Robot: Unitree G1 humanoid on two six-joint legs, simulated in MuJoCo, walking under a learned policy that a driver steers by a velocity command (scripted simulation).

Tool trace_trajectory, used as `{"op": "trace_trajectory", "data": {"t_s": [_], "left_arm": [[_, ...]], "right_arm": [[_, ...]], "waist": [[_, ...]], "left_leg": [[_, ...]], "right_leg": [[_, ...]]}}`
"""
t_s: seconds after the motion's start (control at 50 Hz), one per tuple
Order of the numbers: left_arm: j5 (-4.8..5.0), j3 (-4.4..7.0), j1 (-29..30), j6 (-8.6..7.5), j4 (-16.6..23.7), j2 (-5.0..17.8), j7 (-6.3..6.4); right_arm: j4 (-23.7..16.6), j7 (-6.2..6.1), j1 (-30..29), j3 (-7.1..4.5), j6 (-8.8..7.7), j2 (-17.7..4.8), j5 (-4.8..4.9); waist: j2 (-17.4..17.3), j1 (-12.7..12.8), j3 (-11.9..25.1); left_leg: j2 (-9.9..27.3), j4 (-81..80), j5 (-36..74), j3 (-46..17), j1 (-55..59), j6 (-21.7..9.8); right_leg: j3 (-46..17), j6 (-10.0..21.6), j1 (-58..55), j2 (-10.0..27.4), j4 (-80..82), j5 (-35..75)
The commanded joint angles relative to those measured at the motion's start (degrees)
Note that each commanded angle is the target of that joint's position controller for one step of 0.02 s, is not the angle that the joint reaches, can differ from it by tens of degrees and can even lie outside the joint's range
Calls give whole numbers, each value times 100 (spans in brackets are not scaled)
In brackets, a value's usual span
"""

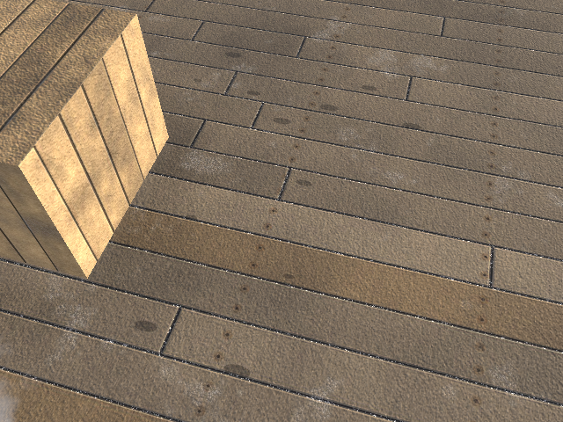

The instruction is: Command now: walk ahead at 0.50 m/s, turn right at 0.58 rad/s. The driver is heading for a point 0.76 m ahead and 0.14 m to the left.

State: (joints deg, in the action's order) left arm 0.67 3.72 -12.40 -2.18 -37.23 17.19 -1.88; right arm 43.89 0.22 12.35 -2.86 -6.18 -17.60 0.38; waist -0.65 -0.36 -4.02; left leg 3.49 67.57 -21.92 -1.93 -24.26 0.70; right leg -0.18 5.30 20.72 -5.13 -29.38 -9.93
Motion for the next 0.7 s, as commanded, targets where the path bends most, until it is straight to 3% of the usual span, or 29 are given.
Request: {"op": "trace_trajectory", "data": {"t_s": [0.02,0.06,0.1,0.16,0.2,0.26,0.32,0.34,0.36,0.38,0.4,0.42,0.44,0.46,0.48,0.5,0.56,0.62,0.7], "left_arm": [[-56,204,8,-138,434,723,77],[-23,230,-92,-154,349,823,146],[8,264,-246,-137,256,924,214],[5,204,-473,-142,66,809,246],[10,198,-701,-167,-94,858,219],[0,208,-920,-155,-297,913,193],[-3,239,-883,-94,-430,990,220],[-8,237,-746,-70,-416,1009,235],[-44,194,-700,-41,-385,919,262],[-174,92,-741,-36,-226,737,325],[-158,-30,-1322,-146,-89,298,279],[-100,-4,-1032,-272,-110,667,227],[51,56,-486,-369,9,879,165],[19,20,-163,-436,77,802,163],[-99,38,48,-473,138,777,172],[-167,55,2,-465,160,745,179],[-202,18,-50,-374,182,567,186],[-191,-41,496,-350,309,434,193],[-131,-94,1328,-431,442,310,107]], "right_arm": [[-448,-17,61,-199,-42,-730,-111],[-490,-28,-84,-146,45,-551,-145],[-613,-23,-545,-77,65,-395,-149],[-612,82,-990,27,19,-218,-79],[-677,134,-1243,22,-6,-292,4],[-824,195,-1508,-11,-22,-445,33],[-834,251,-1248,-51,-18,-543,54],[-729,246,-828,-114,-18,-640,43],[-516,224,-92,-228,-10,-828,17],[-404,197,771,-320,6,-1188,13],[-310,238,1048,-428,40,-1578,22],[-331,257,1073,-294,61,-1053,134],[-408,218,779,-239,94,-846,90],[-477,194,606,-230,118,-815,27],[-510,180,450,-205,139,-739,15],[-550,154,368,-172,136,-681,-24],[-570,80,363,-187,157,-728,29],[-465,-50,572,-232,206,-882,58],[-304,-154,926,-249,306,-927,77]], "waist": [[294,-73,750],[243,-78,603],[297,73,438],[497,363,395],[528,507,291],[526,588,117],[608,397,139],[587,137,409],[430,-211,952],[-121,-504,1697],[-1691,-165,2063],[-1185,-383,1952],[-747,-436,1217],[-223,-379,898],[36,-268,586],[-95,-104,616],[-308,38,594],[-285,-99,388],[-375,-381,320]], "left_leg": [[308,-473,403,-289,-1123,103],[233,-1029,727,-170,-1018,270],[117,-1895,1526,-139,-986,363],[-16,-3094,2857,3,-488,340],[-12,-3370,3095,-8,-480,232],[-7,-3654,2520,-31,-961,-74],[-130,-3799,1721,98,-822,-403],[-327,-3934,1685,284,-189,-545],[-446,-3959,1899,327,882,-724],[364,-3903,2154,-878,2379,-1091],[1416,-4555,900,-3661,4123,-2023],[1467,-5078,-153,-4320,4326,-1934],[1337,-5157,-42,-3601,3759,-1733],[1135,-5183,528,-3086,3179,-1626],[943,-5261,1191,-2698,2669,-1608],[782,-5332,1681,-2442,2376,-1583],[615,-5505,2310,-2077,1909,-1687],[397,-5604,2343,-1745,1540,-1561],[106,-5446,2105,-1543,1145,-1226]], "right_leg": [[-2210,1242,-1331,1552,1564,1245],[-1840,1227,-864,1407,1653,1505],[-1581,1063,-648,1202,1673,1288],[-1160,779,-588,1080,1716,764],[-1235,744,-829,1278,1704,516],[-1376,700,-1668,1681,1491,757],[-1230,517,-2267,1855,1104,1928],[-988,399,-2283,1708,610,2980],[-658,249,-2106,1418,-346,3727],[-337,14,-1175,1086,-1933,2588],[-112,-483,1182,62,-3801,-1247],[-763,-478,1970,230,-4303,-2076],[-765,-440,2304,485,-4327,-1616],[-666,-425,2200,666,-4110,-1285],[-597,-465,2136,804,-3688,-1044],[-611,-507,1825,910,-3381,-835],[-461,-748,1603,898,-2728,-754],[-396,-931,1614,787,-1699,164],[-319,-974,886,438,-329,1415]]}}
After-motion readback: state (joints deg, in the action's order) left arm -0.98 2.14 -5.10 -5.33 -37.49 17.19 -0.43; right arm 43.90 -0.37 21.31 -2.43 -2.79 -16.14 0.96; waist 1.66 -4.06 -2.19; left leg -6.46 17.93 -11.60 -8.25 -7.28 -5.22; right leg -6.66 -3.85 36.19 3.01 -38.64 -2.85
